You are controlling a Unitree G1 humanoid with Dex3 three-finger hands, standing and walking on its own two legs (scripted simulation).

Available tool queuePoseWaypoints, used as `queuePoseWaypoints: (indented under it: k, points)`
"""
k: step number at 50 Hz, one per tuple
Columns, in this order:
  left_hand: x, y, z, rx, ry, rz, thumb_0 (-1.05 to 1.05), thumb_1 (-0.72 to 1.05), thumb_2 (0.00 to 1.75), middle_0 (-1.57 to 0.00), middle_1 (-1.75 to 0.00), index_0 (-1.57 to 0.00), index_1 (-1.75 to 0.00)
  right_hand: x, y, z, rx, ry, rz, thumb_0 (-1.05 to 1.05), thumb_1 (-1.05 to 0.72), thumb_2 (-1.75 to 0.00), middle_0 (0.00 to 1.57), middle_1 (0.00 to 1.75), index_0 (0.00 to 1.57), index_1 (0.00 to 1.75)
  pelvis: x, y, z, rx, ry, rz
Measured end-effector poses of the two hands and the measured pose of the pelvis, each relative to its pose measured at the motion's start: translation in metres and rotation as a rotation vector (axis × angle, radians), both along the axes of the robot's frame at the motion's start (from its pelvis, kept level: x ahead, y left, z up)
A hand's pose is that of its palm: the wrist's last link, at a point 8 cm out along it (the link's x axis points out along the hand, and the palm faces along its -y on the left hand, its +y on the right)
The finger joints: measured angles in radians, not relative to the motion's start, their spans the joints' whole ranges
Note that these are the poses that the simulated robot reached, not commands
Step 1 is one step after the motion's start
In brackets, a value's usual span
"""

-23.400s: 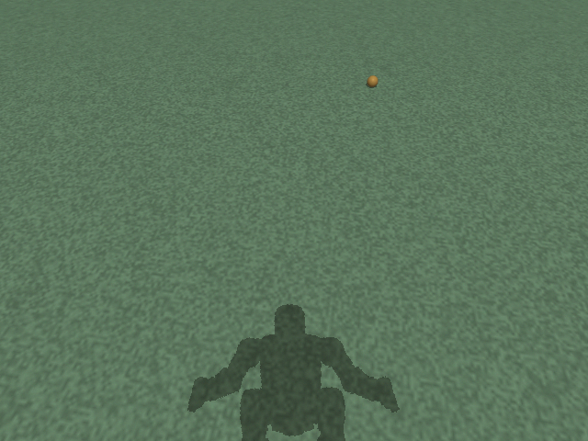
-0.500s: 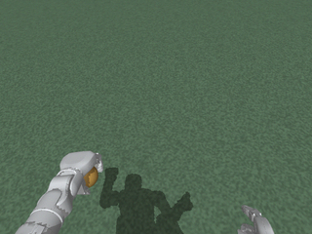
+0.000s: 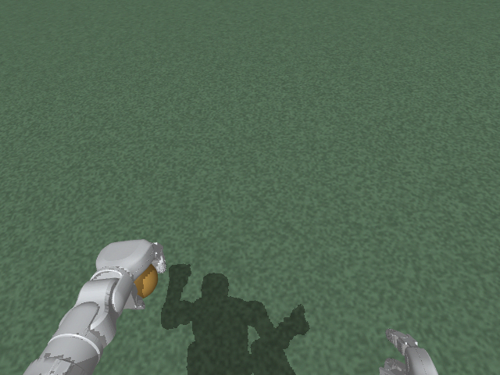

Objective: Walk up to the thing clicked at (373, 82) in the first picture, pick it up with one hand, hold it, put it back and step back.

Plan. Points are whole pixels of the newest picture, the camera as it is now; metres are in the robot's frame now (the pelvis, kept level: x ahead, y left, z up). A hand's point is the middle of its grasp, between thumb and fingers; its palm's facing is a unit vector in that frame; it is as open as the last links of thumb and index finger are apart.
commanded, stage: hold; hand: left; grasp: from above
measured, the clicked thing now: (138, 279) +0.30 +0.22 -0.06
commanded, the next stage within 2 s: crouch in 0.16 s
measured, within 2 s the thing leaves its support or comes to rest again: neither
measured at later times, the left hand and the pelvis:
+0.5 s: hand (140, 291) +0.29 +0.21 -0.06, palm faces -0.48 -0.05 -0.88, open 8.7 cm; pelvis +0.00 +0.00 +0.00, yaw +0 degrees
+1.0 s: hand (178, 301) +0.35 +0.21 -0.29, palm faces -0.42 +0.04 -0.91, open 8.6 cm; pelvis -0.04 +0.01 -0.17, yaw +1 degrees
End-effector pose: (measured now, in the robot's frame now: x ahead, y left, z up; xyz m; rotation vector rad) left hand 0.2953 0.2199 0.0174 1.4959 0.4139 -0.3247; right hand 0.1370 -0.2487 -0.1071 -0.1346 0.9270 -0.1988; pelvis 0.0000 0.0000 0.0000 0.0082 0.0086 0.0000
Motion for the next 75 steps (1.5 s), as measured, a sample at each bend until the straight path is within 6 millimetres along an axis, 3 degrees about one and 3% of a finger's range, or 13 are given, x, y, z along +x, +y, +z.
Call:
queuePoseWaypoints:
  k: [18,25,31,36,45,50,54,59,66,75]
  points:
    - [0.004,0.0,-0.001,0.003,-0.003,0.001,0.0,0.09,0.51,-0.69,-0.72,-0.78,-0.7,0.003,-0.005,0.002,-0.011,0.009,-0.004,0.01,-0.92,-0.9,0.2,0.3,0.2,0.3,0.004,-0.001,0.001,-0.001,0.002,0.003]
    - [-0.002,-0.003,-0.025,-0.001,0.026,-0.011,0.0,0.08,0.52,-0.69,-0.71,-0.78,-0.7,0.0,-0.005,0.001,-0.017,0.026,-0.001,0.01,-0.91,-0.9,0.2,0.3,0.2,0.3,0.002,-0.001,-0.001,0.0,0.019,0.009]
    - [-0.005,-0.005,-0.068,0.025,0.053,-0.027,-0.01,0.08,0.52,-0.7,-0.7,-0.79,-0.69,-0.016,-0.011,-0.011,-0.046,0.092,0.014,0.01,-0.91,-0.9,0.2,0.3,0.2,0.3,-0.006,-0.002,-0.012,-0.004,0.087,0.019]
    - [0.006,-0.008,-0.112,0.051,0.031,-0.056,-0.01,0.08,0.52,-0.7,-0.7,-0.79,-0.69,-0.041,-0.022,-0.039,-0.09,0.171,0.013,0.01,-0.91,-0.9,0.2,0.3,0.2,0.3,-0.015,-0.002,-0.04,-0.015,0.199,0.026]
    - [0.045,-0.012,-0.201,0.09,-0.037,-0.064,-0.01,0.1,0.48,-0.69,-0.7,-0.8,-0.68,-0.107,-0.035,-0.12,-0.148,0.315,-0.057,0.0,-0.91,-0.9,0.2,0.3,0.2,0.3,-0.034,0.004,-0.12,-0.032,0.402,0.02]
    - [0.061,-0.015,-0.252,0.087,-0.039,-0.033,-0.01,0.09,0.48,-0.7,-0.69,-0.8,-0.67,-0.14,-0.028,-0.171,-0.14,0.391,-0.087,0.01,-0.91,-0.9,0.2,0.3,0.2,0.3,-0.043,0.007,-0.165,-0.038,0.489,0.018]
    - [0.067,-0.019,-0.292,0.078,-0.016,-0.022,-0.01,0.09,0.48,-0.7,-0.69,-0.81,-0.67,-0.156,-0.018,-0.208,-0.118,0.432,-0.092,0.01,-0.91,-0.9,0.2,0.3,0.2,0.3,-0.049,0.008,-0.198,-0.04,0.537,0.02]
    - [0.07,-0.024,-0.339,0.068,0.018,-0.032,-0.01,0.08,0.49,-0.71,-0.68,-0.81,-0.67,-0.16,-0.009,-0.249,-0.095,0.445,-0.07,0.01,-0.91,-0.9,0.2,0.3,0.2,0.3,-0.055,0.007,-0.235,-0.044,0.581,0.025]
    - [0.077,-0.03,-0.401,0.04,0.028,-0.044,-0.01,0.07,0.52,-0.71,-0.68,-0.82,-0.67,-0.149,-0.012,-0.294,-0.102,0.436,-0.011,0.0,-0.91,-0.9,0.21,0.3,0.21,0.3,-0.06,0.002,-0.28,-0.049,0.634,0.029]
    - [0.097,-0.026,-0.452,0.044,-0.01,-0.027,-0.01,0.04,0.59,-0.71,-0.69,-0.81,-0.7,-0.136,-0.029,-0.33,-0.14,0.433,0.051,0.0,-0.91,-0.9,0.2,0.3,0.2,0.3,-0.061,-0.004,-0.323,-0.057,0.661,0.026]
